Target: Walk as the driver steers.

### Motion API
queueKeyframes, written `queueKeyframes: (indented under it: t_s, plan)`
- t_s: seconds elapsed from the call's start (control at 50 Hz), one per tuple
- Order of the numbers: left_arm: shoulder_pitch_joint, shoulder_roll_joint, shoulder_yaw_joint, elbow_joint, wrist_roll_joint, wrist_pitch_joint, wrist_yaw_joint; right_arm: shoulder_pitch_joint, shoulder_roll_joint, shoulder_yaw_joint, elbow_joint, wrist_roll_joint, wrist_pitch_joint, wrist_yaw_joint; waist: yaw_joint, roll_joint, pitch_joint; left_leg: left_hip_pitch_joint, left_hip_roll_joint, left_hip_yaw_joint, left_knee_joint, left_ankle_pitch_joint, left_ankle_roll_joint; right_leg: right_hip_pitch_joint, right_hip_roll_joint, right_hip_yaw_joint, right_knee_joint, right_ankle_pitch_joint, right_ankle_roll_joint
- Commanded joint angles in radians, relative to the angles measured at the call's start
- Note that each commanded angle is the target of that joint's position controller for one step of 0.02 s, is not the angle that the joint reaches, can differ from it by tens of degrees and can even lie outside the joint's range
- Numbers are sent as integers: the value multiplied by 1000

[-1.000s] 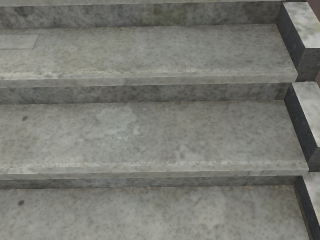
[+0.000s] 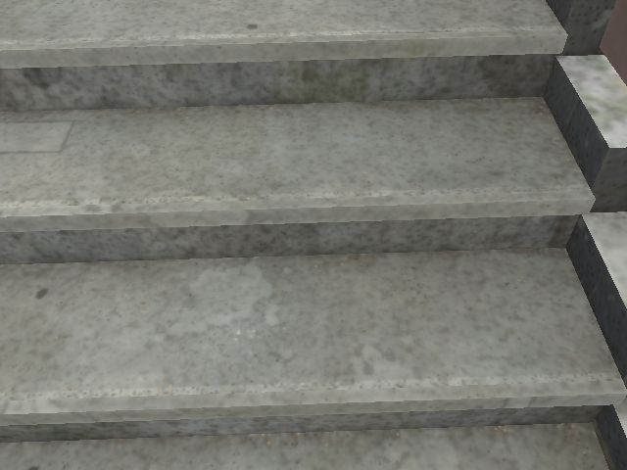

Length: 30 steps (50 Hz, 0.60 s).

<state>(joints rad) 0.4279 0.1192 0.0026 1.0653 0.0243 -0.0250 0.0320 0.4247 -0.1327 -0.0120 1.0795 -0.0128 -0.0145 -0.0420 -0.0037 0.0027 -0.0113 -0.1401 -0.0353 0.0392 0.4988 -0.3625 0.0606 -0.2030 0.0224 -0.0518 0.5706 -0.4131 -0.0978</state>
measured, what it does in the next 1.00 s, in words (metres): climbs: left foot 0.16 m higher, then right foot 0.16 m higher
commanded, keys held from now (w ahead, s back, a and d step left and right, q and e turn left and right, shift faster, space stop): w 1.00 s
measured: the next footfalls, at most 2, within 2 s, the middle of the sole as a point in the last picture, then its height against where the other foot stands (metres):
left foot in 0.46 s outside the picture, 0.16 m higher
right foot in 0.98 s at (340, 332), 0.16 m higher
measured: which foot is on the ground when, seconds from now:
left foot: down 0.00-0.08, up 0.10-0.44, down 0.46-0.98, up 1.00-1.00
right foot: down 0.00-0.48, up 0.50-0.96, down 0.98-1.00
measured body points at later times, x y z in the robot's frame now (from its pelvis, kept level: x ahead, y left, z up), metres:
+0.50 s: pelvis +0.20 +0.05 +0.03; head +0.24 +0.04 +0.48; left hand +0.10 +0.26 -0.11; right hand +0.45 -0.10 -0.04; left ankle +0.32 +0.12 -0.58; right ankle -0.01 -0.08 -0.66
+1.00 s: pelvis +0.50 +0.05 +0.20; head +0.55 +0.07 +0.64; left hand +0.74 +0.19 +0.11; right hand +0.38 -0.16 +0.07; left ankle +0.34 +0.13 -0.54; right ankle +0.63 -0.01 -0.42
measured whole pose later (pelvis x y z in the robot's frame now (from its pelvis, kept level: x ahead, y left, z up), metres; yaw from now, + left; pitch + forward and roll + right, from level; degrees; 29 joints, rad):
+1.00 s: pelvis +0.50 +0.05 +0.20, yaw +1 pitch +4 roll -3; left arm -0.03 0.05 -0.07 0.66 0.00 -0.03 0.01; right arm 0.56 -0.11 -0.02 1.09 0.02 -0.13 -0.02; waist -0.05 0.01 0.02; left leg -0.01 0.04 0.08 0.37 -0.16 0.09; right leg -0.90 0.04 -0.21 1.22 -0.42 -0.17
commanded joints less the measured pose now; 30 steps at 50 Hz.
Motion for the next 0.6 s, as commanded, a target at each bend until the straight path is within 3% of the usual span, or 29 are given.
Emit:
queueKeyframes:
  t_s: [0.02,0.04,0.06,0.08,0.1,0.12,0.14,0.18,0.2,0.24,0.26,0.28,0.32,0.34,0.36,0.38,0.4,0.42,0.44,0.46,0.48,0.5,0.52,0.54,0.56,0.58,0.6]
  plan:
    - [63,19,4,-49,7,-38,-10,37,-121,-34,-33,6,-15,0,29,100,196,-91,261,-341,-245,-123,182,-122,-15,-1,-22,-23,-35]
    - [120,27,8,-37,5,-54,-7,-53,-116,-33,-61,14,-28,6,85,57,189,-177,214,-247,-150,130,158,24,-15,39,-118,26,-43]
    - [221,69,24,-3,-4,-67,-3,-110,-66,-23,-95,17,-45,15,124,-85,152,-230,106,-98,60,365,119,154,-89,169,-217,145,-61]
    - [301,164,53,16,-6,-64,4,-111,-23,-12,-116,14,-57,21,131,-295,125,-412,3,34,347,185,69,328,-250,410,-311,411,-122]
    - [363,163,58,38,-3,-46,9,-118,-59,-21,-115,2,-57,27,147,-291,112,-587,-34,96,621,-125,40,419,-378,549,-354,579,-215]
    - [317,160,55,20,20,-49,14,-181,-85,-35,-129,-20,-58,31,130,-114,153,-700,10,42,837,-178,30,413,-398,499,-320,693,-257]
    - [271,169,57,16,31,-48,13,-203,-58,-36,-142,-20,-61,35,104,-58,128,-760,33,2,1004,-146,32,407,-383,433,-304,686,-258]
    - [234,155,50,33,34,-53,5,-272,-31,-35,-200,-11,-53,39,60,-56,122,-915,58,-24,1259,-143,51,390,-345,333,-322,565,-200]
    - [254,132,46,50,37,-57,-3,-294,16,-25,-224,-5,-36,30,67,-105,98,-1007,29,-13,1516,-217,65,382,-342,326,-343,439,-205]
    - [234,111,31,68,28,-63,-13,-404,54,1,-325,-7,-21,19,46,-66,164,-1219,47,-60,1673,-271,92,312,-348,292,-392,166,-157]
    - [205,106,21,68,24,-66,-17,-473,57,16,-376,-8,-21,16,35,-37,203,-1276,62,-41,1654,-273,94,246,-336,263,-429,86,-129]
    - [210,100,10,75,22,-69,-20,-539,70,32,-421,-7,-22,12,48,-57,226,-1357,56,-14,1721,-297,96,217,-330,251,-448,72,-125]
    - [182,123,-4,79,12,-80,-18,-616,62,57,-503,-5,-19,16,26,-30,252,-1349,93,37,1581,-285,81,108,-298,177,-513,54,-90]
    - [177,120,-15,104,-13,-73,-13,-664,77,81,-561,-6,-17,21,11,-27,261,-1242,131,70,1380,-252,81,5,-251,126,-583,75,-64]
    - [151,120,-18,85,-31,-63,9,-618,63,85,-571,-12,-8,40,-8,4,224,-957,135,113,1152,-136,77,-135,-229,93,-684,312,-94]
    - [133,125,-22,77,-47,-52,19,-611,93,99,-572,-3,0,46,-13,-25,168,-686,112,150,1005,-70,87,-207,-212,27,-726,524,-96]
    - [86,146,-25,19,-77,-57,10,-504,41,83,-531,16,-10,45,-60,-13,46,-328,30,207,861,5,89,-254,-171,-34,-573,1254,-112]
    - [113,273,3,6,-78,-74,-2,-265,-13,53,-450,27,-8,32,-154,-152,-179,-82,-37,187,862,43,91,-129,-219,-25,-331,1725,-118]
    - [119,360,34,5,-75,-92,-14,-130,-46,33,-425,10,-1,25,-217,-264,-289,-50,-54,138,751,28,92,55,-256,-2,-143,1929,-97]
    - [74,356,50,-10,-68,-97,-33,-56,-114,1,-391,-28,0,29,-263,-260,-326,-53,-64,75,543,-58,114,169,-242,4,128,1882,-56]
    - [74,243,39,-54,-48,-108,-55,16,-213,-34,-326,-55,-10,30,-222,-22,-318,100,144,-357,314,-67,201,-108,-116,48,516,1161,-5]
    - [62,164,40,-114,-16,-109,-84,4,-340,-78,-299,-23,17,15,-176,318,-402,103,354,-980,-162,-165,269,-320,107,128,1010,273,28]
    - [58,103,38,-165,27,-100,-88,-134,-287,-74,-303,-6,13,23,-58,169,-294,-49,370,-1008,-224,-456,231,-423,35,266,1240,293,11]
    - [-37,97,41,-213,37,-85,-87,-215,-191,-57,-268,-4,0,25,-17,50,-107,-204,340,-875,-192,-635,207,-529,-9,178,1288,344,-3]
    - [-120,76,37,-277,42,-77,-70,-186,-137,-53,-207,-11,-24,37,-4,-26,-13,-279,321,-735,-175,-509,160,-602,-23,163,1339,371,-13]
    - [-130,28,26,-305,35,-61,-51,-168,-62,-35,-154,-22,-44,38,39,-47,31,-350,285,-565,-111,-323,138,-635,-30,183,1355,374,-23]
    - [-87,-10,17,-307,13,-46,-34,-163,-1,-22,-111,-36,-59,47,69,13,47,-368,266,-471,-107,-220,125,-705,-1,185,1497,310,-37]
